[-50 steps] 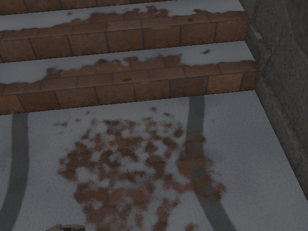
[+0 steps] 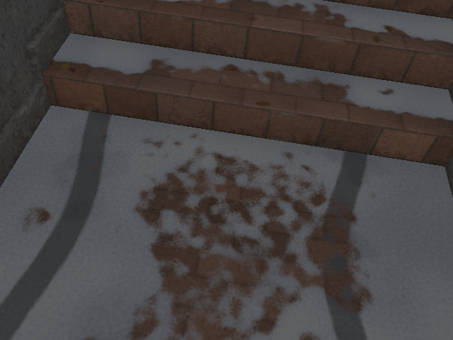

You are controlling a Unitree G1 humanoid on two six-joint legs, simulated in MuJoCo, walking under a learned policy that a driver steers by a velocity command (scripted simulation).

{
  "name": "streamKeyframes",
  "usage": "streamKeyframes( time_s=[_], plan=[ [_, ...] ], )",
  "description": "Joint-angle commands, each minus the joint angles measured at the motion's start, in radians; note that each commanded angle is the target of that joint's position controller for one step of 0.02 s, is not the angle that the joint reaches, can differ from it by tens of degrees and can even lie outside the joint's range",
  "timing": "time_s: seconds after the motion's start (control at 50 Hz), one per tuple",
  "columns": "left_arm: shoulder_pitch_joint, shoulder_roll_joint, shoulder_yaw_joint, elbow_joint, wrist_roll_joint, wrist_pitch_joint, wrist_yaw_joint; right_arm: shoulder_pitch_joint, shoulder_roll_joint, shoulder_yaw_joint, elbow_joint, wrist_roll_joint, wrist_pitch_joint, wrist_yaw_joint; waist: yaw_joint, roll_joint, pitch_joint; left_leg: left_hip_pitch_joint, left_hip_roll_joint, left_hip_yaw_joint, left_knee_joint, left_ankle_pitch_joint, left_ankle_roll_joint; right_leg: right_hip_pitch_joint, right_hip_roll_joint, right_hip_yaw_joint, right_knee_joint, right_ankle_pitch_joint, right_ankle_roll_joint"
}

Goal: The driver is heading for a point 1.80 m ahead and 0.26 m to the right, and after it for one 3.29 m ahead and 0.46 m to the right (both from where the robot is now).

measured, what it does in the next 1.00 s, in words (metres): walks ahead, turning right: right foot, then left foot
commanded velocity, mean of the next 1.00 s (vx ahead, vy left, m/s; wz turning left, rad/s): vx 0.20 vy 0.00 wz -0.21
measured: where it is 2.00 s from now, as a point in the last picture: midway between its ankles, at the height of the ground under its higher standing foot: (292, 263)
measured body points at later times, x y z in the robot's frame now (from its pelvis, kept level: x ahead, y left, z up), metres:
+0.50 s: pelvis +0.03 -0.02 +0.01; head +0.04 -0.02 +0.46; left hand +0.19 +0.24 -0.07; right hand +0.19 -0.25 -0.08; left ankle +0.01 +0.10 -0.72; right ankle +0.03 -0.14 -0.71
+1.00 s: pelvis +0.26 -0.09 +0.00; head +0.27 -0.10 +0.45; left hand +0.32 +0.15 -0.12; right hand +0.46 -0.34 -0.05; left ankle +0.40 -0.01 -0.71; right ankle +0.03 -0.15 -0.72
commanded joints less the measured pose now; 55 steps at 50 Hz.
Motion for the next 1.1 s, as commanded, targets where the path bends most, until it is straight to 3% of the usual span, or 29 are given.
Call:
streamKeyframes(
  time_s=[0.02,0.06,0.22,0.28,0.34,0.38,0.4,0.42,0.44,0.46,0.48,0.52,0.56,0.58,0.6,0.62,0.64,0.68,0.72,0.82,0.9,0.94,0.98,1.0,1.02,1.04,1.06,1.08,1.1],
  plan=[
    [-0.127,0.075,0.015,-0.112,-0.001,-0.023,0.002,-0.007,-0.216,-0.062,-0.116,-0.012,-0.04,-0.021,-0.042,0.198,-0.074,0.197,0.273,-0.492,-0.393,0.227,0.23,-0.325,0.041,0.125,0.34,-0.005,0.015],
    [-0.103,0.076,0.019,-0.103,0.016,-0.015,0.01,-0.076,-0.172,-0.042,-0.136,0.011,-0.036,-0.04,-0.006,0.15,-0.073,0.146,0.211,-0.415,-0.375,0.234,0.181,-0.286,0.037,0.135,0.357,0.121,0.029],
    [-0.059,0.014,-0.026,-0.074,0.002,-0.015,0.004,-0.043,-0.037,0.02,-0.102,-0.007,-0.046,-0.062,-0.022,0.162,-0.143,0.244,0.174,-0.282,-0.383,0.339,0.154,-0.13,0.003,0.134,0.094,0.273,0.04],
    [-0.069,0.0,-0.034,-0.073,-0.008,-0.016,-0.017,-0.016,-0.06,0.01,-0.053,-0.016,-0.044,-0.042,-0.053,0.204,-0.078,0.164,0.16,-0.232,-0.416,0.233,0.164,0.058,0.003,0.085,-0.135,0.181,0.021],
    [-0.053,0.05,-0.018,-0.083,-0.019,-0.016,-0.033,-0.039,-0.107,-0.008,-0.042,-0.001,-0.033,-0.026,-0.049,0.194,-0.023,0.169,0.177,-0.247,-0.37,0.252,0.188,0.098,0.033,0.048,-0.298,0.152,-0.007],
    [-0.023,0.053,-0.02,-0.084,-0.004,-0.023,-0.039,-0.022,-0.119,-0.013,-0.024,0.021,-0.029,-0.028,-0.026,0.149,-0.034,0.182,0.165,-0.226,-0.311,0.36,0.155,0.172,0.041,0.052,-0.461,0.34,-0.04],
    [-0.002,0.071,-0.019,-0.092,0.01,-0.027,-0.036,-0.006,-0.111,-0.012,-0.024,0.01,-0.04,-0.031,-0.027,0.117,-0.084,0.156,0.139,-0.202,-0.285,0.248,0.121,0.242,0.017,0.103,-0.439,0.453,-0.06],
    [-0.002,0.051,-0.02,-0.109,0.04,-0.099,-0.051,0.063,-0.089,-0.013,-0.002,0.001,-0.088,-0.008,-0.062,-0.145,-0.039,-0.002,0.193,-0.315,-0.348,-0.172,0.173,0.245,0.056,0.045,-0.346,0.306,-0.133],
    [-0.038,0.073,-0.006,-0.126,0.046,-0.134,-0.052,0.038,-0.166,-0.038,-0.007,-0.014,-0.125,-0.021,-0.068,-0.005,0.014,0.034,0.178,-0.28,-0.372,-0.378,0.191,0.07,0.02,0.132,-0.366,0.002,-0.195],
    [-0.021,0.104,0.011,-0.119,0.05,-0.149,-0.056,0.01,-0.167,-0.042,0.008,-0.023,-0.149,-0.035,-0.055,0.115,0.024,0.118,0.229,-0.339,-0.404,-0.439,0.224,-0.072,0.03,0.142,-0.354,-0.042,-0.21],
    [-0.007,0.084,0.011,-0.103,0.057,-0.156,-0.065,0.004,-0.141,-0.033,0.02,-0.021,-0.169,-0.054,-0.055,0.179,-0.009,0.164,0.308,-0.43,-0.484,-0.437,0.273,-0.074,0.074,0.068,-0.21,0.101,-0.196],
    [0.029,0.019,-0.009,-0.107,0.051,-0.152,-0.068,-0.07,-0.099,-0.015,0.024,-0.004,-0.187,-0.08,0.0,0.152,-0.038,0.105,0.352,-0.405,-0.537,-0.336,0.228,0.053,0.049,0.074,-0.174,0.075,-0.195],
    [0.151,0.013,-0.002,-0.058,0.033,-0.16,-0.077,-0.189,-0.1,-0.007,0.015,-0.011,-0.165,-0.073,0.076,0.109,-0.045,-0.004,0.234,-0.167,-0.425,-0.24,0.144,0.342,0.075,0.037,-0.419,0.259,-0.194],
    [0.261,0.026,0.011,-0.006,0.046,-0.173,-0.086,-0.179,-0.071,0.001,0.024,-0.043,-0.145,-0.066,0.093,0.027,-0.067,-0.028,0.14,-0.031,-0.204,-0.152,0.1,0.475,0.083,0.08,-0.535,0.247,-0.186],
    [0.334,0.117,0.03,-0.016,0.047,-0.191,-0.07,-0.132,0.006,0.017,-0.009,-0.08,-0.137,-0.056,0.063,-0.145,-0.121,-0.208,-0.01,0.069,0.138,-0.081,-0.01,0.639,-0.077,0.444,-0.579,0.28,-0.327],
    [0.384,0.165,0.027,-0.045,0.047,-0.197,-0.064,-0.123,-0.013,0.023,-0.043,-0.08,-0.154,-0.025,0.11,-0.23,-0.142,-0.518,-0.101,-0.107,0.319,-0.156,-0.041,0.788,-0.212,0.871,-0.725,0.034,-0.458],
    [0.334,0.117,0.022,-0.036,0.056,-0.194,-0.066,-0.167,-0.045,0.019,-0.012,-0.055,-0.166,-0.02,0.122,-0.122,-0.011,-0.686,-0.043,-0.153,0.513,-0.104,-0.015,0.729,-0.218,0.773,-0.705,-0.031,-0.406],
    [0.291,0.048,-0.013,-0.015,0.07,-0.162,-0.082,-0.125,-0.081,0.01,0.015,-0.073,-0.179,-0.037,0.052,-0.021,-0.068,-0.625,-0.011,-0.115,0.649,0.003,-0.005,0.595,-0.149,0.582,-0.659,0.204,-0.355],
    [0.207,-0.002,-0.043,-0.022,0.057,-0.147,-0.082,-0.119,-0.053,0.018,0.019,-0.083,-0.165,-0.037,-0.009,0.011,-0.062,-0.491,0.03,-0.1,0.546,0.129,-0.034,0.452,-0.101,0.468,-0.691,0.356,-0.325],
    [0.302,0.043,-0.019,0.031,0.058,-0.152,-0.11,-0.213,-0.025,0.029,0.024,-0.039,-0.147,-0.026,0.045,-0.003,-0.044,-0.43,0.021,-0.016,0.19,0.185,-0.128,0.432,-0.058,0.384,-0.7,0.569,-0.338],
    [0.337,0.065,-0.003,0.072,0.042,-0.145,-0.129,-0.326,-0.005,0.042,0.004,-0.045,-0.128,0.008,0.063,-0.041,0.002,-0.264,0.004,0.034,-0.061,0.274,-0.062,0.348,-0.082,0.413,-0.667,0.675,-0.332],
    [0.346,0.073,0.003,0.084,0.05,-0.141,-0.12,-0.365,-0.028,0.036,-0.009,-0.034,-0.131,0.004,0.065,-0.043,-0.004,-0.238,-0.012,0.038,-0.137,0.302,-0.033,0.399,-0.114,0.448,-0.646,0.749,-0.324],
    [0.3,0.11,0.016,0.076,0.065,-0.14,-0.119,-0.32,-0.058,0.023,-0.008,-0.019,-0.136,-0.004,0.012,-0.048,-0.041,-0.039,-0.052,0.077,-0.211,0.371,0.013,0.372,-0.089,0.421,-0.587,0.976,-0.278],
    [0.283,0.101,0.016,0.064,0.073,-0.142,-0.127,-0.207,-0.089,0.006,0.021,-0.004,-0.145,-0.015,-0.042,-0.035,-0.107,0.185,-0.057,0.079,-0.183,0.433,0.044,0.288,-0.028,0.374,-0.478,1.071,-0.227],
    [0.281,0.017,-0.01,0.045,0.079,-0.149,-0.137,0.017,-0.097,0.003,0.073,-0.009,-0.153,-0.03,-0.126,0.054,-0.288,0.538,0.051,-0.025,-0.14,0.512,0.145,0.139,0.073,0.325,-0.22,0.958,-0.158],
    [0.472,-0.108,-0.052,0.028,0.105,-0.171,-0.131,0.31,-0.116,0.002,0.137,-0.019,-0.154,-0.027,-0.126,0.336,-0.595,1.07,0.381,-0.504,-0.211,0.554,0.447,-0.194,0.254,0.26,0.163,0.261,-0.069],
    [0.311,0.033,-0.02,0.009,-0.07,-0.139,-0.066,0.321,-0.285,-0.082,0.133,0.009,-0.144,-0.051,-0.207,0.159,-0.44,0.901,0.489,-0.715,-0.318,0.591,0.338,-0.274,0.179,0.236,0.488,-0.062,-0.017],
    [0.263,0.058,-0.017,-0.006,-0.068,-0.127,-0.043,0.212,-0.231,-0.069,0.134,0.024,-0.152,-0.06,-0.151,0.066,-0.275,0.701,0.433,-0.634,-0.369,0.466,0.272,-0.325,0.121,0.241,0.562,0.05,-0.021],
    [0.203,0.032,-0.024,-0.02,-0.049,-0.118,-0.027,0.13,-0.161,-0.048,0.131,0.024,-0.151,-0.062,-0.102,0.006,-0.163,0.515,0.395,-0.491,-0.416,0.414,0.243,-0.309,0.064,0.213,0.541,0.135,-0.036]
  ],
)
